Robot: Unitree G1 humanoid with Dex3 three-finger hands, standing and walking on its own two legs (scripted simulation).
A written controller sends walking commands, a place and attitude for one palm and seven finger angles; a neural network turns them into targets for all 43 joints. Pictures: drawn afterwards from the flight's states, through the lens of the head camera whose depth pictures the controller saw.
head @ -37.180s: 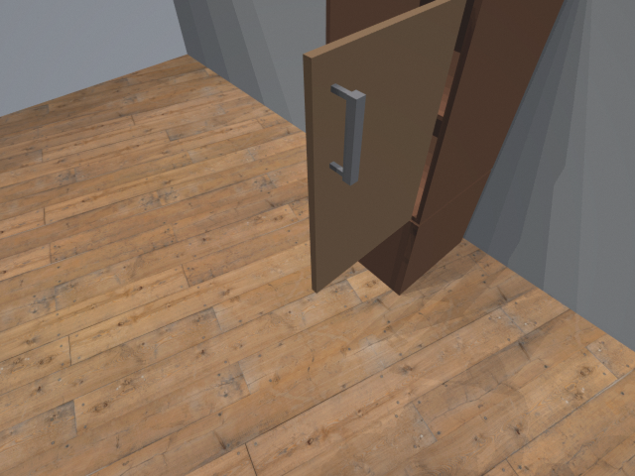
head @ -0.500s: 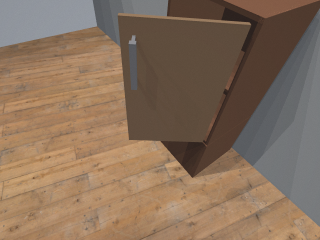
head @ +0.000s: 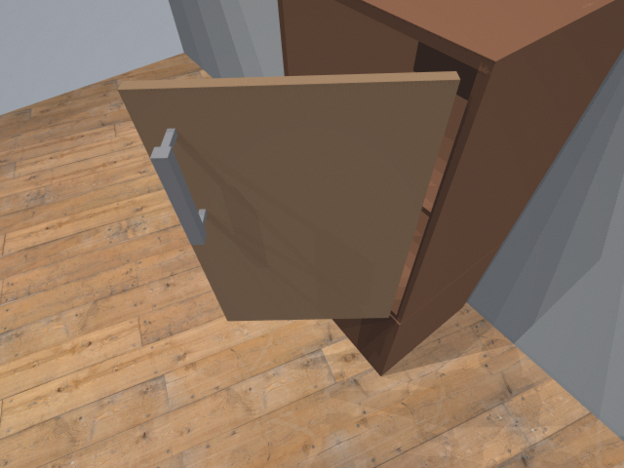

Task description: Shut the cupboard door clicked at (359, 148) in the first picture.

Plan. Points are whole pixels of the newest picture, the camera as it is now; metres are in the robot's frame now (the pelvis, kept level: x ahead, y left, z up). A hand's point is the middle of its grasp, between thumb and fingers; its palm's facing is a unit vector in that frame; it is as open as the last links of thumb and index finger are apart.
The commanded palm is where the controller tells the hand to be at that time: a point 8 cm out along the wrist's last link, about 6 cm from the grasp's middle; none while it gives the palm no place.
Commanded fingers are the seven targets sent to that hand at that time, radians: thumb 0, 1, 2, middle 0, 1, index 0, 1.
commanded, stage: come to a stop and stand still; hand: left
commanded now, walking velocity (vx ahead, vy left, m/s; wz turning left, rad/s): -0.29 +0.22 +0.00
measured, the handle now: (185, 190) +0.43 +0.19 +0.11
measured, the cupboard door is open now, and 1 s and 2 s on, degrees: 54 54 54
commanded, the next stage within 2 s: look again from close up in 1.14 s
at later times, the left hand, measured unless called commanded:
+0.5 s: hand out of the picture +0.03 +0.27 -0.18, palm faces +0.06 -0.97 -0.22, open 7.4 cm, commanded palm none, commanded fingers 0.00 0.90 0.90 -0.20 -0.30 -0.20 -0.30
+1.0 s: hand out of the picture +0.02 +0.19 -0.17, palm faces -0.01 -0.98 -0.19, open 7.3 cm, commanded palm none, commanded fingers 0.00 0.90 0.90 -0.20 -0.30 -0.20 -0.30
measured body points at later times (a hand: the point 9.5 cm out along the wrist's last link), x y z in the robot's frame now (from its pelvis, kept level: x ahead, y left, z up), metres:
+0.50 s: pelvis +0.00 +0.06 +0.00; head +0.04 +0.09 +0.45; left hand +0.02 +0.32 -0.16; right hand +0.10 -0.17 -0.13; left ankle +0.02 +0.16 -0.74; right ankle -0.05 -0.09 -0.67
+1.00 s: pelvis -0.02 +0.02 +0.00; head -0.01 +0.02 +0.45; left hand +0.02 +0.25 -0.16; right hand -0.08 -0.21 -0.15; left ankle +0.02 +0.15 -0.74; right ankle -0.06 -0.10 -0.74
